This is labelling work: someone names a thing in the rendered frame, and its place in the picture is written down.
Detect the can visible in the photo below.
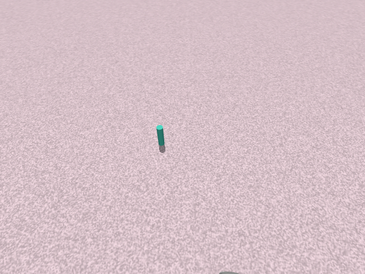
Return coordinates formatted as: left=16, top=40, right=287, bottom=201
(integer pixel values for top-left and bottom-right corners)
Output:
left=156, top=125, right=164, bottom=146

